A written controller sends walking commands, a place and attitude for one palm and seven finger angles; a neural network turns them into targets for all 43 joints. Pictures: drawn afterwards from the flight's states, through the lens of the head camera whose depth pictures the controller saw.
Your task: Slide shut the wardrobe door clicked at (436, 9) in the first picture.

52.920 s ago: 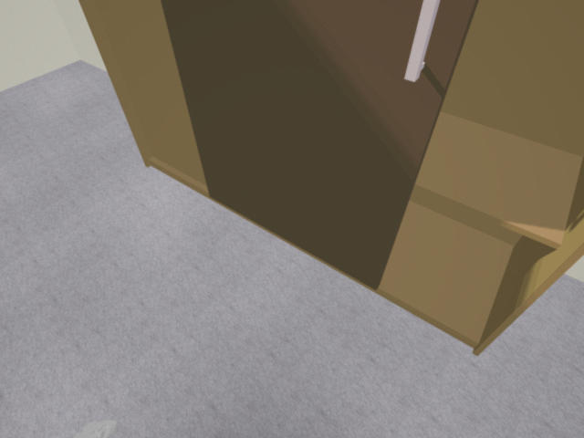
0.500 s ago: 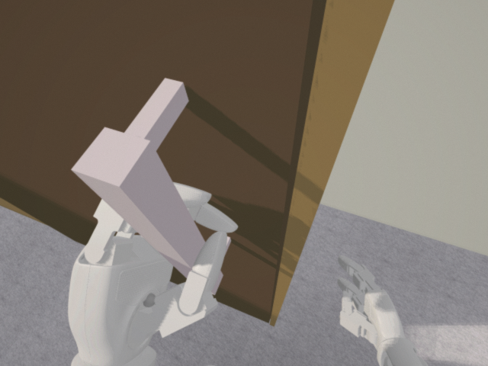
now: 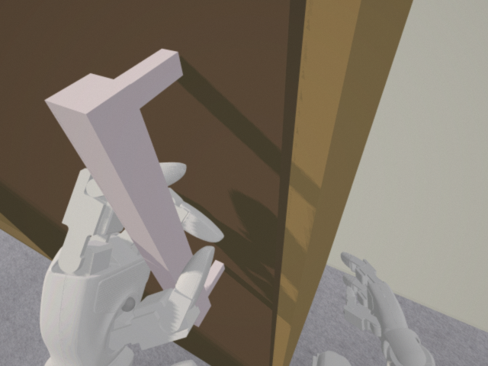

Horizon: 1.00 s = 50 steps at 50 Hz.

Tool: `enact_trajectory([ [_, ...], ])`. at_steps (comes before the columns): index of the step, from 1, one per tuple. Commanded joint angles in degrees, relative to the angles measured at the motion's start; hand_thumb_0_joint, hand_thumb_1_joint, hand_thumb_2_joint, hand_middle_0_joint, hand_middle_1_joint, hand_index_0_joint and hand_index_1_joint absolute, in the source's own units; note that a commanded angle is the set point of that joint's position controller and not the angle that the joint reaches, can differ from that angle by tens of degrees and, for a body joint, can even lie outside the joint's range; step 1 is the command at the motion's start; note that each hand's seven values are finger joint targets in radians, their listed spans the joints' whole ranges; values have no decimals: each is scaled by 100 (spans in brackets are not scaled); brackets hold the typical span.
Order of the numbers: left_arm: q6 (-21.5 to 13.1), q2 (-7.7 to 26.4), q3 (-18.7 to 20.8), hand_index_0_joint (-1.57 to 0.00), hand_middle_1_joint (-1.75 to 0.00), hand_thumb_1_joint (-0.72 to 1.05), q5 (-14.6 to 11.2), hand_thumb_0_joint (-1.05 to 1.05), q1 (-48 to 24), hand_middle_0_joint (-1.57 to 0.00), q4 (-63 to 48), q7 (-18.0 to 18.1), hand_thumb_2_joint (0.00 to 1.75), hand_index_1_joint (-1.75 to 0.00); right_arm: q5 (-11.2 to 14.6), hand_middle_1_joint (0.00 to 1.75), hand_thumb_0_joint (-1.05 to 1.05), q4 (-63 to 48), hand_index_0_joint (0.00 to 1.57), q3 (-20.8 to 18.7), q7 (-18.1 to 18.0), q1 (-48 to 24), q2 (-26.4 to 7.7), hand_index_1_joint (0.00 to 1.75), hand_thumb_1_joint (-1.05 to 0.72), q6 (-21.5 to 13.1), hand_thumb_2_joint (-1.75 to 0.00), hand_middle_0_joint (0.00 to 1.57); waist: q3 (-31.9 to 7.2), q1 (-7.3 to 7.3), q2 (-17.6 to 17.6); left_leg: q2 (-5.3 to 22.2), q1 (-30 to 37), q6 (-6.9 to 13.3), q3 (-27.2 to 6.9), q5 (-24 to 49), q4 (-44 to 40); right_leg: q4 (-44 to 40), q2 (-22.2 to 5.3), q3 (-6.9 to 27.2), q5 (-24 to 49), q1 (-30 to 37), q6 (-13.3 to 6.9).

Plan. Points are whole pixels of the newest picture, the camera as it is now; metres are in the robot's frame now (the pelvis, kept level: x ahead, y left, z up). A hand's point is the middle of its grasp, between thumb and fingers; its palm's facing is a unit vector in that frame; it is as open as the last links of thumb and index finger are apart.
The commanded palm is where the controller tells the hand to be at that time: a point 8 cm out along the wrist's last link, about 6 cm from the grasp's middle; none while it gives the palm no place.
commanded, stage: step sideways, sliding the door along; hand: left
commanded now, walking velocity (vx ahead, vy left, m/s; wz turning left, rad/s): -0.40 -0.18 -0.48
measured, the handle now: (182, 226) +0.16 +0.07 +0.30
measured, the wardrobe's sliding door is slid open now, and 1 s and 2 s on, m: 0.00 0.00 0.00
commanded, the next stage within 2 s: stop walking and hold the door there in 1.56 s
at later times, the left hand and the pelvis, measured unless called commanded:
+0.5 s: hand (190, 295) +0.12 +0.05 +0.29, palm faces -0.01 -0.99 +0.11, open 7.3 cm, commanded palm +0.07 +0.00 +0.26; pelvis -0.19 -0.01 +0.04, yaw -17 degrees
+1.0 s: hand (178, 309) +0.11 +0.06 +0.28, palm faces -0.23 -0.97 +0.12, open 7.4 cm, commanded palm +0.06 -0.02 +0.27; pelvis -0.22 +0.06 +0.04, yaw -18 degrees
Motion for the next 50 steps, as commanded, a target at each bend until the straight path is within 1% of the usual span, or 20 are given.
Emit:
enact_trajectory([
  [1,-300,-624,-1315,-45,-140,90,-9,0,-2299,-45,-1301,-389,90,-140,59,30,0,-547,20,-158,113,-332,-237,30,-90,-482,-90,20,-642,-676,-2263,-1043,-650,736,-314,-568,1757,-3883,-228,824,7884,1565,-368],
  [2,-327,-193,-1055,-45,-140,90,-70,0,-2118,-45,-862,-218,90,-140,-33,30,0,-376,20,-98,-160,-742,-349,30,-90,-688,-90,20,-272,-720,-1683,-1301,-362,777,-507,-1296,1576,-4011,-393,1014,8554,641,-48],
  [4,-77,-828,-1282,-45,-140,90,-151,0,-2259,-45,-1664,-109,90,-140,79,30,0,-530,20,-266,-16,-105,-166,30,-90,-480,-90,20,-910,-767,-3726,-1551,154,744,-1118,-1088,872,-4903,-788,2765,4683,523,-627],
  [5,132,-1048,-1373,-45,-140,90,-61,0,-2253,-45,-1707,-89,90,-140,87,30,0,-494,20,-349,33,-206,-123,30,-90,-361,-90,20,-1010,-867,-3799,-1464,592,731,-1269,-803,-5,-4922,-751,2360,3795,733,-688],
  [7,179,-1307,-1527,-45,-140,90,-80,0,-2375,-45,-1220,-151,90,-140,71,30,0,-524,20,-421,115,-325,-190,30,-90,-197,-90,20,-1358,-1000,-1756,-1201,1692,746,-1281,407,-2574,-4055,-346,1724,2771,810,-475],
  [9,-7,-957,-1171,-45,-140,90,-37,0,-2716,-45,-1179,-201,90,-140,-190,30,0,-818,20,-503,94,-567,-574,30,-90,-21,-90,20,-1037,-944,2219,965,1041,1559,-2859,-2,-3810,-713,509,478,500,250,196],
  [12,96,-1100,-1091,-45,-140,90,-72,0,-3223,-45,-519,-89,90,-140,143,30,0,-1067,20,-638,58,-648,-459,30,-90,187,-90,20,-586,-858,218,1381,464,1933,-2635,1716,-3731,2045,525,403,-230,-45,106],
  [23,395,-1303,-701,-45,-140,90,-1,0,-5762,-45,1082,-21,90,-140,138,30,0,-848,20,-657,-144,-214,-81,30,-90,-32,-90,20,-1609,-781,1416,12,1389,1057,-1063,170,-2924,-2527,666,-1107,-84,1391,-115],
  [25,549,-1268,-600,-45,-140,90,-16,0,-6149,-45,1345,-40,90,-140,209,30,0,-832,20,-664,-195,-319,62,30,-90,-101,-90,20,-1592,-712,312,-809,1048,802,-865,46,-1467,-3990,380,-434,438,1640,-358],
  [27,543,-795,-377,-45,-140,90,-130,0,-6739,-45,1353,3,90,-140,169,30,0,-625,20,-637,-337,-700,173,30,-90,-153,-90,20,-989,-805,-2398,-1623,6,575,-1232,-14,602,-5424,-1224,2796,-1047,608,-1359],
  [30,546,-1247,-282,-45,-140,90,-296,0,-7303,-45,1934,36,90,-140,89,30,0,-302,20,-727,-447,-435,-64,30,-90,-180,-90,20,-1598,-1133,-1380,-1512,1604,893,-1678,963,-2318,-3072,-9,674,684,912,-611],
  [32,500,-1747,-716,-45,-140,90,-256,0,-7348,-45,2140,-43,90,-140,46,30,0,-316,20,-693,-301,-690,-301,30,-90,-150,-90,20,-1958,-980,1275,142,1468,1401,-3738,-855,-3980,-1205,664,-201,-484,752,-142],
  [34,473,-1679,-768,-45,-140,90,-117,0,-7939,-45,2422,-10,90,-140,83,30,0,-201,20,-648,-279,-764,-149,30,-90,-6,-90,20,-1232,-868,1622,-130,27,1367,-3087,-1159,-4174,-1136,778,-300,-380,1390,-279],
  [37,600,-1829,-950,-45,-140,90,-15,0,-8236,-45,3067,-144,90,-140,145,30,0,-151,20,-612,-245,-577,69,30,-90,73,-90,20,-1271,-738,-134,-1456,247,792,-1343,-75,-1875,-3756,493,505,-686,1487,-728],
  [38,673,-1706,-865,-45,-140,90,-36,0,-8283,-45,3168,-176,90,-140,138,30,0,-127,20,-631,-333,-552,-4,30,-90,168,-90,20,-1029,-747,-1604,-2203,528,649,-1317,116,57,-5034,-323,2172,-1521,216,-1136],
  [40,595,-1704,-930,-45,-140,90,-187,0,-8814,-45,2992,-177,90,-140,73,30,0,84,20,-541,-373,-494,-2,30,-90,44,-90,20,-943,-829,-1620,-2402,1055,679,-1989,452,1166,-5689,-782,3101,-1788,-852,-1365],
  [42,420,-2356,-1364,-45,-140,90,-271,0,-8817,-45,3091,-217,90,-140,48,30,0,182,20,-511,-372,-334,-13,30,-90,-117,-90,20,-1107,-1105,-1447,-1771,1730,1010,-2238,622,-2204,-3720,-154,1384,-39,27,-792],
  [44,231,-2509,-1768,-45,-140,90,-289,0,-8312,-45,2951,-179,90,-140,54,30,0,-176,20,-526,-247,-460,-204,30,-90,-222,-90,20,-1900,-836,1170,-48,2440,1341,-3841,2005,-3718,-1224,529,159,33,55,-314],
  [47,166,-2610,-1957,-45,-140,90,-231,0,-8361,-45,2836,-264,90,-140,78,30,0,90,20,-452,-78,-440,-4,30,-90,-235,-90,20,-1620,-983,-121,-119,2043,1595,-3525,2478,-3600,-584,361,537,343,105,-360],
  [50,301,-2598,-2045,-45,-140,90,-217,0,-8417,-45,2888,-231,90,-140,120,30,0,44,20,-387,-58,-536,-23,30,-90,-159,-90,20,-1682,-876,422,-457,2099,1353,-2566,2804,-3641,-953,357,308,507,464,-320],
])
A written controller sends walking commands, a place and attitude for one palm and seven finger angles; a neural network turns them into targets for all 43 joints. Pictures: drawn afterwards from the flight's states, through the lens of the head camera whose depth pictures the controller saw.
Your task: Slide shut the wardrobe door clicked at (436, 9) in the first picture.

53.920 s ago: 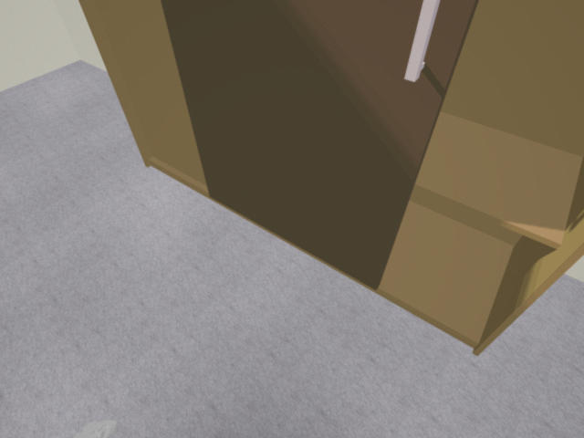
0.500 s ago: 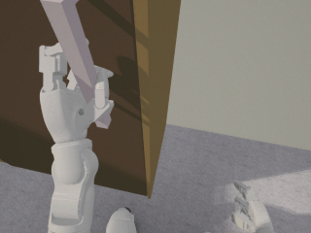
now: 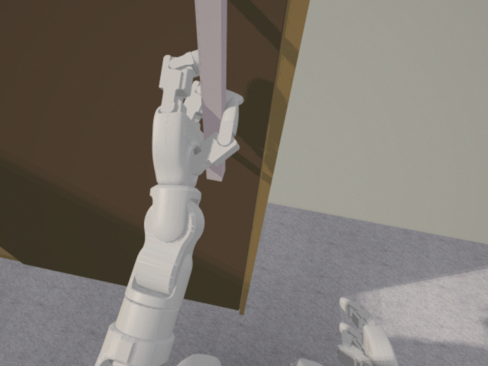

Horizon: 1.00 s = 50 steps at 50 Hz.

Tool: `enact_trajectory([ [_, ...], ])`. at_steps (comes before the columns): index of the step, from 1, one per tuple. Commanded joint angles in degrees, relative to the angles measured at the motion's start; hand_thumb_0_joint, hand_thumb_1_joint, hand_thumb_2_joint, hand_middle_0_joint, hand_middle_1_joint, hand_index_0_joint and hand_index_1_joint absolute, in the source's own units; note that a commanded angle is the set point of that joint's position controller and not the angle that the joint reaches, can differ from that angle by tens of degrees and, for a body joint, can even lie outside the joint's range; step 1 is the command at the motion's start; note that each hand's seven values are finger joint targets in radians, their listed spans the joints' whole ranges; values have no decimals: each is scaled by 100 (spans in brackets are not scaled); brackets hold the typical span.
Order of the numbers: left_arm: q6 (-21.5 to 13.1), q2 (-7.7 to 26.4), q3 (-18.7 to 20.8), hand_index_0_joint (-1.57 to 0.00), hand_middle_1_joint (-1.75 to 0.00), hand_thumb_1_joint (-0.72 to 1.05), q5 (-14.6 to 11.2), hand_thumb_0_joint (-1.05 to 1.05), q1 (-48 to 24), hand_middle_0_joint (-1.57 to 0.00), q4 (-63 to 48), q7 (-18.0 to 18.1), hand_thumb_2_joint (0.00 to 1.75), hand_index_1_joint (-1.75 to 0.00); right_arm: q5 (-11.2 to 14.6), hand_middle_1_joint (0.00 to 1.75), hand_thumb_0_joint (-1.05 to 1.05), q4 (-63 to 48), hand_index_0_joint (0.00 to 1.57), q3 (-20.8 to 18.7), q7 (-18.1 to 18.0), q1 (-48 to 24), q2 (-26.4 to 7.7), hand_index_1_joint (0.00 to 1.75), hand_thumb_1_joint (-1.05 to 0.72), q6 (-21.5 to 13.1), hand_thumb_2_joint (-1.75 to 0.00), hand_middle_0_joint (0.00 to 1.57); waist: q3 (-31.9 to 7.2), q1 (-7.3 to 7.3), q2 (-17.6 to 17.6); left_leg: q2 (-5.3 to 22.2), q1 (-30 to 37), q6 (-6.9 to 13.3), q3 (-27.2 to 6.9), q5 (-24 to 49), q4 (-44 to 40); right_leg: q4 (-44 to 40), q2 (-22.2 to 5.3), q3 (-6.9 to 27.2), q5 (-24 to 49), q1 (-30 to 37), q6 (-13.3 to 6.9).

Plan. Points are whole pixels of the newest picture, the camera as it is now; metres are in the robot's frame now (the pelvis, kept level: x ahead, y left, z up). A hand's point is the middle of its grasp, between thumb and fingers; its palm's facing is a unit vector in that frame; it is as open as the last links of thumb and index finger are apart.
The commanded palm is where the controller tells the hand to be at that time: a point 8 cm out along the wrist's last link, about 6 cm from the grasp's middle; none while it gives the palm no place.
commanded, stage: step sideways, sliding the door along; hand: left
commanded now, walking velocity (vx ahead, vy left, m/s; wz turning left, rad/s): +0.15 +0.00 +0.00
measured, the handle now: (218, 97) +0.36 +0.12 +0.26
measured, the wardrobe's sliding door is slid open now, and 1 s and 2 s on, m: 0.00 0.00 0.00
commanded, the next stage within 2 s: stop walking and hold the door there in 0.56 s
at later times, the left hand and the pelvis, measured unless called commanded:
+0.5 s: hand (217, 136) +0.30 +0.11 +0.25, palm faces -0.10 -0.99 +0.02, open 8.0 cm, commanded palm +0.29 +0.09 +0.23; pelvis -0.01 +0.04 +0.03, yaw -1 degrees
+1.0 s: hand (222, 133) +0.32 +0.11 +0.24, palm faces +0.16 -0.97 -0.16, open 7.8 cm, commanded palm +0.29 +0.16 +0.21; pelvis +0.01 -0.05 +0.01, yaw -3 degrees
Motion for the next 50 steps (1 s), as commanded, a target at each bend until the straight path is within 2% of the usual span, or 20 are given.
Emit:
enact_trajectory([
  [1,-634,-1516,-3308,-45,-140,90,-57,0,-3195,-45,-1692,-1108,90,-140,70,30,0,-1013,20,-75,72,-867,-587,30,-90,-323,-90,20,-2216,-943,1017,1556,2095,297,-721,1497,-1453,-82,-66,-123,114,-496,5],
  [3,-558,-1596,-3421,-45,-140,90,-26,0,-3201,-45,-1673,-1110,90,-140,63,30,0,-1086,20,-32,64,-833,-578,30,-90,-300,-90,20,-2357,-939,942,1518,2319,190,-641,1582,-1495,-218,-33,-195,112,-483,11],
  [4,-524,-141,-1996,-45,-140,90,32,0,-2935,-45,-1148,-932,90,-140,-55,30,0,-727,20,-114,-60,-652,-721,30,-90,-155,-90,20,-2453,-999,551,1651,2587,-80,-905,1148,-1825,-225,60,-232,78,-534,48],
  [6,-431,-460,-2151,-45,-140,90,-36,0,-2729,-45,-1367,-911,90,-140,-104,30,0,-882,20,-73,-113,-877,-729,30,-90,-27,-90,20,-2307,-993,581,1799,2904,-360,-1238,899,-1996,-253,100,-197,148,-846,38],
  [10,-249,-368,-2026,-45,-140,90,-98,0,-2673,-45,-1338,-893,90,-140,-97,30,0,-928,20,-30,-171,-1026,-699,30,-90,182,-90,20,-2169,-989,714,1823,3053,-726,-1113,887,-2234,-123,182,-252,314,-987,-7],
  [14,-82,-140,-1823,-45,-140,90,-136,0,-2732,-45,-1377,-887,90,-140,-97,30,0,-1048,20,-20,-226,-1157,-688,30,-90,346,-90,20,-2139,-938,626,1861,2986,-779,-981,705,-2446,-196,194,-322,465,-931,-11],
  [17,32,-187,-1813,-45,-140,90,-146,0,-2758,-45,-1264,-879,90,-140,-63,30,0,-1103,20,7,-236,-1201,-665,30,-90,433,-90,20,-2063,-949,647,1969,3001,-654,-991,437,-2503,-26,166,-279,613,-1180,-10],
  [19,95,-158,-1782,-45,-140,90,-141,0,-2867,-45,-1241,-892,90,-140,-56,30,0,-1143,20,-1,-232,-1227,-697,30,-90,462,-90,20,-2060,-924,684,1916,2859,-799,-1041,226,-2593,161,195,-288,664,-1214,-8],
  [22,144,-226,-1788,-45,-140,90,-155,0,-2907,-45,-1139,-880,90,-140,-16,30,0,-1158,20,0,-240,-1218,-690,30,-90,495,-90,20,-1995,-934,664,2025,2859,-589,-1026,-59,-2595,338,144,-234,808,-1469,13],
  [28,189,-407,-1919,-45,-140,90,-172,0,-3067,-45,-1052,-907,90,-140,34,30,0,-1194,20,-28,-208,-1207,-725,30,-90,455,-90,20,-1904,-914,820,2028,2593,-454,-952,-555,-2658,697,116,-229,988,-1724,50],
  [33,165,-194,-1686,-45,-140,90,-196,0,-3086,-45,-1037,-907,90,-140,59,30,0,-1162,20,-86,-194,-1128,-754,30,-90,418,-90,20,-1970,-918,913,2055,2662,-414,-1047,-623,-2596,867,90,-220,1040,-1955,105],
  [34,204,2442,1110,-45,-140,90,-141,0,-1897,-45,82,-579,90,-140,72,30,0,-686,20,-166,-378,-732,-804,30,-90,586,-90,20,-2054,-893,1074,1962,3063,-732,-1135,-514,-2603,858,172,-238,1109,-2241,230],
  [35,174,1429,215,-45,-140,90,-255,0,-1776,-45,-634,-661,90,-140,-3,30,0,-932,20,-66,-411,-898,-629,30,-90,653,-90,20,-1978,-877,1025,2058,3106,-535,-1341,-274,-2347,855,113,-233,1143,-2309,256],
  [38,70,1376,156,-45,-140,90,-255,0,-1702,-45,-948,-679,90,-140,45,30,0,-887,20,-7,-475,-1080,-647,30,-90,647,-90,20,-1771,-930,978,2154,2647,64,-1159,-431,-2446,932,-30,-221,1216,-2325,341],
  [42,-80,1783,627,-45,-140,90,-242,0,-1404,-45,-1078,-561,90,-140,22,30,0,-838,20,23,-565,-1012,-688,30,-90,526,-90,20,-1592,-851,1112,2016,1304,465,-682,-1215,-2578,-171,-106,-455,955,-1109,348],
  [44,-168,2169,1063,-45,-140,90,-251,0,-1186,-45,-1025,-488,90,-140,-27,30,0,-819,20,6,-634,-935,-775,30,-90,498,-90,20,-1581,-801,1500,1883,469,459,-317,-1474,-2525,-1085,55,-669,624,73,338],
  [46,-261,2416,1491,-45,-140,90,-272,0,-902,-45,-899,-429,90,-140,-15,30,0,-880,20,-10,-697,-901,-771,30,-90,473,-90,20,-1580,-710,1241,1760,-251,337,-143,-1754,-2014,-1825,268,-711,552,1275,373],
  [48,-348,2700,1829,-45,-140,90,-315,0,-694,-45,-890,-414,90,-140,6,30,0,-844,20,21,-745,-830,-658,30,-90,437,-90,20,-1579,-713,327,1127,-363,27,117,-1355,-669,-3304,132,-341,943,1852,353],
  [49,-376,3090,2093,-45,-140,90,-317,0,-631,-45,-839,-400,90,-140,11,30,0,-810,20,-3,-763,-808,-640,30,-90,432,-90,20,-1500,-830,-226,704,-598,-141,154,-1308,250,-3784,-496,744,815,1696,49],
  [50,-443,3306,2311,-45,-140,90,-384,0,-665,-45,-1076,-401,90,-140,-18,30,0,-915,20,23,-778,-928,-594,30,-90,409,-90,20,-1400,-810,-661,336,-945,-307,177,-1482,1359,-4423,-1522,2389,889,1318,-438],
])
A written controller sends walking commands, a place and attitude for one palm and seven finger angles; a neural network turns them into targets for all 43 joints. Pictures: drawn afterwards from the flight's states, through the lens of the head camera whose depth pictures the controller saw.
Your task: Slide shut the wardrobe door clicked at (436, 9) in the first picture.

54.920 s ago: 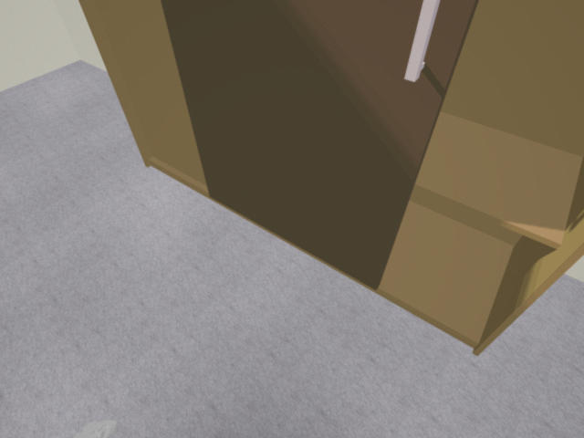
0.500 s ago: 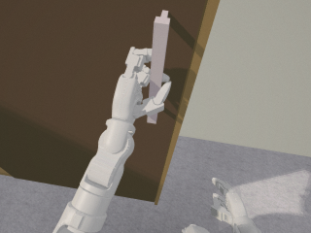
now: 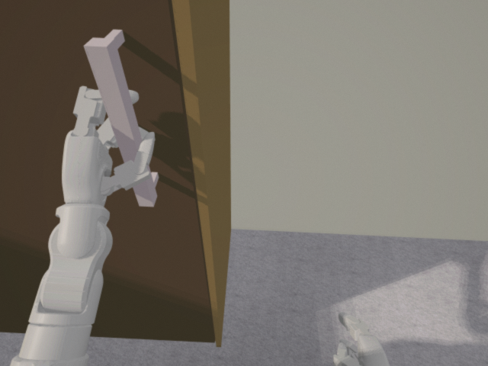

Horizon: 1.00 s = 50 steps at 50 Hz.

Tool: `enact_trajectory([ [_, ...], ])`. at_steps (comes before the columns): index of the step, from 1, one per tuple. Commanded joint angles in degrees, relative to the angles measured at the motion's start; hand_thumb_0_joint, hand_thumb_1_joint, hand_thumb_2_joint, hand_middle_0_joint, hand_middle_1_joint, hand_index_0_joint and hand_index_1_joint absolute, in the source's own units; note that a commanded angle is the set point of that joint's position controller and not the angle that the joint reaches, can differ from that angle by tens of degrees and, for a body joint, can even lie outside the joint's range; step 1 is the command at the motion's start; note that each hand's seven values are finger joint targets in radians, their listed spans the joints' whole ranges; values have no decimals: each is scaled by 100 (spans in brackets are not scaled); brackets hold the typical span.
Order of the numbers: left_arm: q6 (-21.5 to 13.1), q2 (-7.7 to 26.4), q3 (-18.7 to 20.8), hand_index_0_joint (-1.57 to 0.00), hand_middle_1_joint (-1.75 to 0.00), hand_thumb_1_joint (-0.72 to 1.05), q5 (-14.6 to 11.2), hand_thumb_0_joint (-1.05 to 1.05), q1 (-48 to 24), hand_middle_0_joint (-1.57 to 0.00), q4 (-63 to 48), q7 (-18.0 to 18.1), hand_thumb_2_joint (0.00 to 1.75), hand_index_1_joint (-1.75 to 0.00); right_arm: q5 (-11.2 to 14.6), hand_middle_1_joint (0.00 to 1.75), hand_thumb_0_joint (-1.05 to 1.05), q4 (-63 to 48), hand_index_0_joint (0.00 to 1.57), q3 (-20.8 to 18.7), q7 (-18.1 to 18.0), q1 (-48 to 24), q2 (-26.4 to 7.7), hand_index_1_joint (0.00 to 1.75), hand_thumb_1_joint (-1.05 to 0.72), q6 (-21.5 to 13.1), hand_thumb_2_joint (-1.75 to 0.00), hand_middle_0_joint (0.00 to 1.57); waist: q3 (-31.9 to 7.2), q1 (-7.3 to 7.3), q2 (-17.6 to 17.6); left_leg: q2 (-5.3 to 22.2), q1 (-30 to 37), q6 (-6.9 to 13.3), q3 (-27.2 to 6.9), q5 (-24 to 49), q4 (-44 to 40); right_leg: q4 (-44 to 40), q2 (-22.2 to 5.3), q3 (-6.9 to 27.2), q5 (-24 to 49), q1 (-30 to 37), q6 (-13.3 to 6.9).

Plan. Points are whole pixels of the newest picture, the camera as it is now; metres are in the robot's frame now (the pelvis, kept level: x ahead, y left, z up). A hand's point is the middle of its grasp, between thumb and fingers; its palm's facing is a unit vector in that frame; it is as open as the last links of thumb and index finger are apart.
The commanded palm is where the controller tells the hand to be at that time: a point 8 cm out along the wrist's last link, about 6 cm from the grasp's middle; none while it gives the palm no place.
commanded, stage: stop walking and hold the door there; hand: left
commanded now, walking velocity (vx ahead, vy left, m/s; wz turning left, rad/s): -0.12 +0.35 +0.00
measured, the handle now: (134, 130) +0.34 +0.19 +0.25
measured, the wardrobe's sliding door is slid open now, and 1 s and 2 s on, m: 0.00 0.00 0.00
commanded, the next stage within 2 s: loosen the grip on the handle in 1.94 s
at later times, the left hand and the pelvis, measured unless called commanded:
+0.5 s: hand (140, 162) +0.30 +0.17 +0.22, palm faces +0.26 -0.95 -0.17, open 7.8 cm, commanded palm +0.27 +0.22 +0.19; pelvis +0.00 +0.01 -0.01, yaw -3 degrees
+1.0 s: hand (138, 164) +0.30 +0.18 +0.22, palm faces +0.21 -0.96 -0.18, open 8.1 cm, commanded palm +0.27 +0.23 +0.19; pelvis +0.01 +0.03 -0.01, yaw -2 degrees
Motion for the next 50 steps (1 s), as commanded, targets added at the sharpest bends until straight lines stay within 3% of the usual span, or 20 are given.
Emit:
enact_trajectory([
  [1,-555,1879,1607,-45,-140,90,110,0,-1705,-45,-1169,114,90,-140,-48,30,0,-844,20,-280,-125,-1077,-676,30,-90,-375,-90,20,-506,-139,-670,-326,-1235,-38,-268,-1845,2589,-2285,-2022,3427,-209,6,-1017],
  [2,-562,1733,1716,-45,-140,90,88,0,-1561,-45,-829,127,90,-140,-51,30,0,-749,20,-283,-104,-864,-643,30,-90,-412,-90,20,-834,-193,-1105,-340,-1419,-90,-668,-1664,2933,-2309,-2066,3527,-1522,33,-1055],
  [3,-709,1070,1036,-45,-140,90,81,0,-1642,-45,-1273,56,90,-140,-27,30,0,-842,20,-452,-39,-800,-907,30,-90,-417,-90,20,-992,-227,-2231,-415,-1996,-107,-927,-1208,3380,-2068,-1809,3280,-854,976,-957],
  [4,-769,1160,1253,-45,-140,90,43,0,-1596,-45,-1448,104,90,-140,39,30,0,-819,20,-468,-58,-844,-888,30,-90,-446,-90,20,-1072,-283,-2359,-308,-2056,-101,-1051,-1111,3520,-1731,-1754,2915,-337,1080,-937],
  [6,-771,1259,1626,-45,-140,90,39,0,-851,-45,-1138,156,90,-140,3,30,0,-804,20,-422,-148,-729,-862,30,-90,-429,-90,20,-1302,-252,-1410,-335,-1535,-135,-738,-964,2900,-1052,-1518,1774,1671,1102,-791],
  [8,-816,1147,1468,-45,-140,90,103,0,-714,-45,-1405,139,90,-140,-20,30,0,-857,20,-417,-198,-702,-805,30,-90,-393,-90,20,-1382,-188,-917,-431,-745,-51,-413,-1040,1648,-897,-1503,1501,2567,917,-738],
  [11,-843,1024,1307,-45,-140,90,130,0,-472,-45,-1500,138,90,-140,-59,30,0,-859,20,-462,-193,-611,-812,30,-90,-434,-90,20,-1308,-225,-1108,-524,295,-12,-43,-28,-19,-730,-1103,1202,2120,619,-435],
  [14,-924,764,936,-45,-140,90,141,0,-574,-45,-1715,114,90,-140,27,30,0,-945,20,-649,-150,-614,-1106,30,-90,-509,-90,20,-1188,-148,-25,472,639,241,-716,1265,-360,-142,-284,690,1335,263,-73],
  [15,-905,576,705,-45,-140,90,152,0,-631,-45,-1702,68,90,-140,58,30,0,-1006,20,-658,-96,-610,-1168,30,-90,-517,-90,20,-1099,-112,103,610,449,289,-735,1070,-319,-99,-69,661,751,188,-56],
  [16,-868,274,412,-45,-140,90,214,0,-516,-45,-1543,21,90,-140,87,30,0,-1040,20,-569,-80,-662,-976,30,-90,-527,-90,20,-893,-181,293,431,144,268,-512,786,-263,-62,32,443,891,193,-20],
  [17,-877,703,846,-45,-140,90,243,0,-668,-45,-1502,55,90,-140,77,30,0,-1007,20,-547,-103,-660,-1011,30,-90,-510,-90,20,-776,-187,483,351,-182,222,-425,446,-365,9,38,390,914,308,8],
  [22,-903,630,847,-45,-140,90,202,0,-702,-45,-1204,28,90,-140,39,30,0,-982,20,-478,-90,-646,-924,30,-90,-498,-90,20,-577,-190,-342,-1,-345,119,-259,-1062,-285,-739,7,767,-235,81,-78],
  [25,-878,609,843,-45,-140,90,171,0,-636,-45,-997,18,90,-140,14,30,0,-910,20,-429,-96,-611,-898,30,-90,-485,-90,20,-452,-212,-286,-35,-220,116,-289,-1222,-386,-1028,40,797,-726,-171,-84],
  [28,-881,735,1041,-45,-140,90,161,0,-611,-45,-768,15,90,-140,17,30,0,-865,20,-407,-93,-598,-876,30,-90,-491,-90,20,-547,-203,-464,-46,-187,86,-230,-1016,-398,-1101,74,751,-598,-51,-54],
  [38,-880,421,701,-45,-140,90,162,0,-297,-45,-751,-54,90,-140,47,30,0,-853,20,-379,-106,-638,-809,30,-90,-487,-90,20,-591,-195,-392,-9,25,60,-128,-477,-538,-1068,126,554,180,113,10],
  [41,-899,507,748,-45,-140,90,185,0,-232,-45,-837,-25,90,-140,26,30,0,-865,20,-445,-115,-644,-874,30,-90,-456,-90,20,-646,-192,-272,-138,-1,112,0,-757,-309,-1174,-33,719,-257,143,-42],
  [43,-879,662,920,-45,-140,90,177,0,-101,-45,-761,5,90,-140,13,30,0,-905,20,-500,-119,-613,-889,30,-90,-393,-90,20,-558,-217,-820,-317,-105,163,63,-1100,149,-1459,-339,1053,-1229,-102,-184],
  [45,-864,563,794,-45,-140,90,161,0,-56,-45,-916,29,90,-140,17,30,0,-951,20,-506,-116,-627,-855,30,-90,-294,-90,20,-396,-263,-893,-425,-248,183,76,-1160,468,-1540,-647,1289,-1704,-257,-346],
  [48,-879,646,908,-45,-140,90,167,0,64,-45,-983,55,90,-140,15,30,0,-976,20,-522,-99,-605,-837,30,-90,-220,-90,20,-484,-277,-1404,-443,-366,179,-3,-748,648,-1223,-965,1358,-1072,2,-468],
  [50,-900,499,727,-45,-140,90,152,0,19,-45,-1194,49,90,-140,22,30,0,-1001,20,-533,-77,-612,-845,30,-90,-162,-90,20,-497,-326,-1046,-363,-170,182,-69,-557,315,-747,-907,1112,-625,-67,-400],
])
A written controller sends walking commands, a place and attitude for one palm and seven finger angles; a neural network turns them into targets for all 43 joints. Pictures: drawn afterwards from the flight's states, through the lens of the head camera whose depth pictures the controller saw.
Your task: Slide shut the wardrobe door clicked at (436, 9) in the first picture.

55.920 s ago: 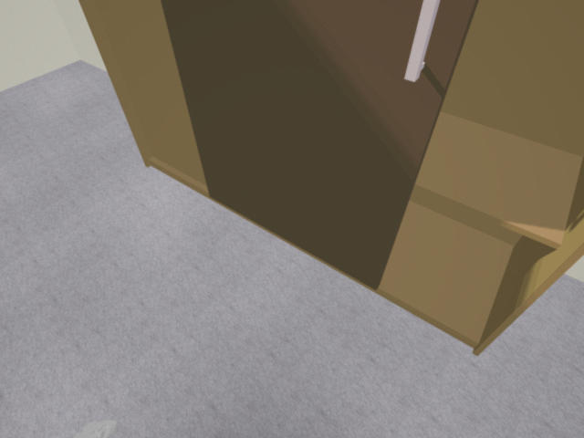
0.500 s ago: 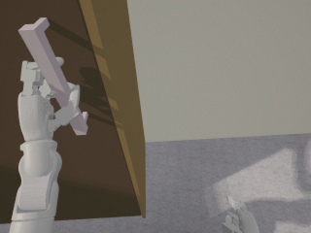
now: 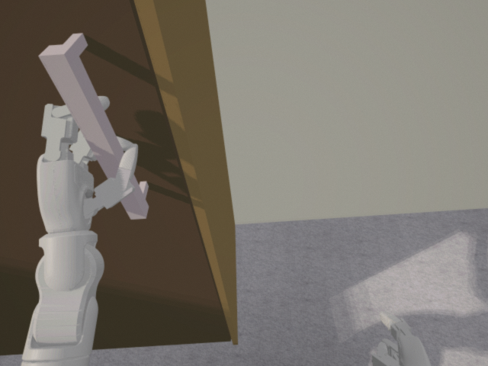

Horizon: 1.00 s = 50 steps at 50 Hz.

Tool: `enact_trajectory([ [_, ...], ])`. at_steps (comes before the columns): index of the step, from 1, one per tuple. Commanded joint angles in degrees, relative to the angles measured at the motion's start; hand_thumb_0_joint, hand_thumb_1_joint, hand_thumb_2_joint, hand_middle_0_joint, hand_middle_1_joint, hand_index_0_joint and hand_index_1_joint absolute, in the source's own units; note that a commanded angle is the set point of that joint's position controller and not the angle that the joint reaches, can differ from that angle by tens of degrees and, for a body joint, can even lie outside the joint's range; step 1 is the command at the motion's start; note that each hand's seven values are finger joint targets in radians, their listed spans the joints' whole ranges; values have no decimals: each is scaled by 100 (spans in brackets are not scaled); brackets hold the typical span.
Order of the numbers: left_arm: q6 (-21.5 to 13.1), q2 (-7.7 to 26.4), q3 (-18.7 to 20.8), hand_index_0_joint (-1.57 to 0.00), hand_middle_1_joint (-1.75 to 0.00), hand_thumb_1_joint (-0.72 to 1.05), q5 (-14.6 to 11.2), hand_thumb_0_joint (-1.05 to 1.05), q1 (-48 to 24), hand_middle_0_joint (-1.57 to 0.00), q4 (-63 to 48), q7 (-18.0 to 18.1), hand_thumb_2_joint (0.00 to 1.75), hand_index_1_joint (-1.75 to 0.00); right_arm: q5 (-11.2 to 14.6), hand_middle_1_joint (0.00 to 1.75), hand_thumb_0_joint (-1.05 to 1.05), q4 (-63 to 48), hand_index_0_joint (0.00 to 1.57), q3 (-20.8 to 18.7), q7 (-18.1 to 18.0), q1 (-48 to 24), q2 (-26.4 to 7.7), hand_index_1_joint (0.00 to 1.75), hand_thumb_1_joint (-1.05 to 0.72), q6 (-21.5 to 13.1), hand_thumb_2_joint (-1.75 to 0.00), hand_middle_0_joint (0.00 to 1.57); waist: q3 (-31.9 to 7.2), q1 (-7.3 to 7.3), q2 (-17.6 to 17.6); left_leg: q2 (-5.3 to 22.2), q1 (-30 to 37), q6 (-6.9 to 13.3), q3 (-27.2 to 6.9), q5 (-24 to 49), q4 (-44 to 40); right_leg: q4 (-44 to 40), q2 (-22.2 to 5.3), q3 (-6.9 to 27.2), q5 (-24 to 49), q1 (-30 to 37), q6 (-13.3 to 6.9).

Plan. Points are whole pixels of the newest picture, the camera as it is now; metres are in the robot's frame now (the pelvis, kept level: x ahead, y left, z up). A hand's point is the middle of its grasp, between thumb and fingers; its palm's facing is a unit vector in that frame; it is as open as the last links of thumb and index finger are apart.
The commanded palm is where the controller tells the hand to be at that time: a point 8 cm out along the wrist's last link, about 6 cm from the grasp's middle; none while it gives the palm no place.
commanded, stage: stop walking and hold the door there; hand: left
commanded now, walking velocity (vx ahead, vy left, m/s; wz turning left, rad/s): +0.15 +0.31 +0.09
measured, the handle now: (113, 140) +0.32 +0.17 +0.26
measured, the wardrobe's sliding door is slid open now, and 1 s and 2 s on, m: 0.00 0.00 0.00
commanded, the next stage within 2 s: loosen the grip on the handle in 0.94 s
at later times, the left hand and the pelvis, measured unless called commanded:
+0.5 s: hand (118, 180) +0.28 +0.16 +0.23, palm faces +0.16 -0.97 -0.20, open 8.4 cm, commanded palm +0.25 +0.21 +0.21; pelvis +0.02 +0.03 +0.00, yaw -1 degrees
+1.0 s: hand (117, 179) +0.28 +0.15 +0.24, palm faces +0.13 -0.98 -0.17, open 8.3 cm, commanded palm +0.25 +0.21 +0.21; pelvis +0.02 +0.03 +0.02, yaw -1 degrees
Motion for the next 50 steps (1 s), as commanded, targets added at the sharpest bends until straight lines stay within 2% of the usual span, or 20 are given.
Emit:
enact_trajectory([
  [1,-288,842,225,-45,-140,90,-45,0,-804,-45,-628,-165,90,-140,2,30,0,-962,20,-33,58,-687,-150,30,-90,-168,-90,20,-428,-24,-1179,77,296,111,-25,-210,-436,-470,-550,289,-1087,-239,-759],
  [5,-359,445,-145,-45,-140,90,1,0,-636,-45,-1040,-182,90,-140,32,30,0,-1138,20,56,65,-838,-166,30,-90,-109,-90,20,-367,65,375,1006,159,635,-1337,-514,-1454,1509,286,-946,-759,-548,-308],
  [7,-361,405,-214,-45,-140,90,34,0,-379,-45,-977,-152,90,-140,-16,30,0,-1141,20,69,124,-885,-171,30,-90,-127,-90,20,-511,201,-438,1041,-373,721,-1038,526,-893,1147,116,-991,-748,315,-384],
  [8,-357,554,-68,-45,-140,90,63,0,-317,-45,-868,-136,90,-140,-18,30,0,-1111,20,46,135,-819,-181,30,-90,-119,-90,20,-548,230,-1242,672,-753,482,-606,635,-204,268,-123,-530,-131,854,-533],
  [9,-292,743,-8,-45,-140,90,43,0,-82,-45,-653,-127,90,-140,-10,30,0,-1050,20,-10,142,-684,-215,30,-90,-80,-90,20,-514,134,-2155,127,-1259,152,-176,88,613,-435,-946,802,79,1103,-920],
  [10,-248,608,-93,-45,-140,90,2,0,-244,-45,-819,-152,90,-140,-52,30,0,-1062,20,20,177,-637,-147,30,-90,-75,-90,20,-405,76,-2336,-98,-1179,-44,-8,-636,1226,-1091,-1536,1624,-313,708,-1299],
  [11,-213,553,-166,-45,-140,90,14,0,-467,-45,-982,-168,90,-140,-39,30,0,-1075,20,20,208,-687,-123,30,-90,-76,-90,20,-244,105,-2506,4,-1056,-83,-299,-833,1505,-1293,-1659,1737,-371,378,-1484],
  [13,-182,386,-380,-45,-140,90,70,0,-734,-45,-1152,-213,90,-140,-76,30,0,-895,20,133,216,-615,-73,30,-90,-77,-90,20,-411,-51,-1844,240,172,-38,-474,-63,-115,-544,-1131,540,33,-246,-1063],
  [14,-209,300,-594,-45,-140,90,71,0,-720,-45,-1231,-251,90,-140,-74,30,0,-804,20,113,157,-608,-131,30,-90,-69,-90,20,-572,-65,-831,305,880,-96,-564,1016,-928,366,-374,-273,243,-422,-681],
  [15,-255,126,-755,-45,-140,90,76,0,-615,-45,-1272,-305,90,-140,-84,30,0,-962,20,67,150,-660,-246,30,-90,-107,-90,20,-787,58,135,987,1119,45,-1271,1473,-1327,1065,253,-783,-130,-660,-329],
  [17,-230,247,-656,-45,-140,90,92,0,-510,-45,-1240,-263,90,-140,-94,30,0,-943,20,148,118,-697,-61,30,-90,-100,-90,20,-706,54,-84,1586,1047,313,-2052,1648,-1915,1886,312,-618,-1403,-785,-303],
  [18,-235,195,-703,-45,-140,90,108,0,-389,-45,-1285,-234,90,-140,-118,30,0,-930,20,165,106,-704,-41,30,-90,-95,-90,20,-653,90,-535,1580,1222,393,-1804,2455,-1646,1599,236,-558,-1264,-748,-359],
  [20,-223,173,-747,-45,-140,90,144,0,-195,-45,-1333,-197,90,-140,-137,30,0,-924,20,232,110,-747,-60,30,-90,-107,-90,20,-736,132,-298,1310,1379,360,-947,3686,-1096,511,202,-696,-777,-260,-418],
  [22,-186,326,-587,-45,-140,90,162,0,-150,-45,-1184,-214,90,-140,-101,30,0,-912,20,253,131,-768,-84,30,-90,-125,-90,20,-901,117,-132,918,922,124,-542,2703,-739,-597,188,-520,589,732,-518],
  [23,-140,401,-493,-45,-140,90,116,0,-87,-45,-1100,-232,90,-140,-110,30,0,-947,20,258,115,-802,-70,30,-90,-126,-90,20,-883,84,-386,663,481,16,-464,1770,-644,-839,-44,13,1214,1049,-642],
  [24,-35,510,-324,-45,-140,90,77,0,165,-45,-823,-250,90,-140,-136,30,0,-943,20,253,107,-790,-110,30,-90,-123,-90,20,-593,69,-413,467,264,-59,-500,928,-791,-1092,-276,359,975,812,-729],
  [26,18,242,-595,-45,-140,90,-24,0,-85,-45,-901,-332,90,-140,-62,30,0,-968,20,243,121,-761,-43,30,-90,-120,-90,20,-615,50,-1558,241,495,-46,-433,570,-472,-1470,-396,537,251,418,-814],
  [30,36,291,-593,-45,-140,90,-22,0,-68,-45,-881,-338,90,-140,-74,30,0,-978,20,240,66,-819,-140,30,-90,-108,-90,20,-747,80,-619,447,959,13,-503,853,-1090,-1323,-21,-9,-62,212,-616],
  [34,55,224,-750,-45,-140,90,-8,0,62,-45,-744,-322,90,-140,-29,30,0,-1049,20,225,19,-834,-199,30,-90,-89,-90,20,-668,95,-456,516,875,15,-543,1013,-1348,-1234,114,-240,310,419,-548],
  [50,65,349,-646,-45,-140,90,-28,0,-48,-45,-419,-305,90,-140,-48,30,0,-1052,20,246,24,-757,-199,30,-90,-92,-90,20,-462,106,-642,415,763,11,-412,454,-1440,-1807,133,-238,-330,245,-511],
])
